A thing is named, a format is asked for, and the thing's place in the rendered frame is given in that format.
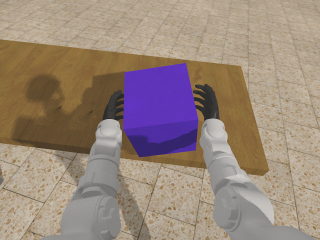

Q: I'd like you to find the right robot upper arm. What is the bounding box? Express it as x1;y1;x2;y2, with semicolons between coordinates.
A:
212;185;317;240

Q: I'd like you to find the table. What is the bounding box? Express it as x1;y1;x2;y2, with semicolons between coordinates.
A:
0;39;269;185

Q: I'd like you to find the right robot forearm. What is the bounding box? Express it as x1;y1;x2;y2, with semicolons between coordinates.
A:
199;118;274;222

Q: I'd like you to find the carton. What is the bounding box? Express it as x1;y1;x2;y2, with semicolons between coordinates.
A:
123;63;199;157

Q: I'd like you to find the left robot forearm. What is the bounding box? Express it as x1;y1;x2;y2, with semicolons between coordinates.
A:
60;119;122;235

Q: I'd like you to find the right robot hand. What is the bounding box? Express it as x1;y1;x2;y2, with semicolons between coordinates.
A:
193;84;220;121

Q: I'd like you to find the left robot upper arm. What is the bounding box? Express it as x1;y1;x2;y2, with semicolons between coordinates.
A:
38;194;122;240

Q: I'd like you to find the left robot hand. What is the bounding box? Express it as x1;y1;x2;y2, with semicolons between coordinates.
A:
102;90;124;121

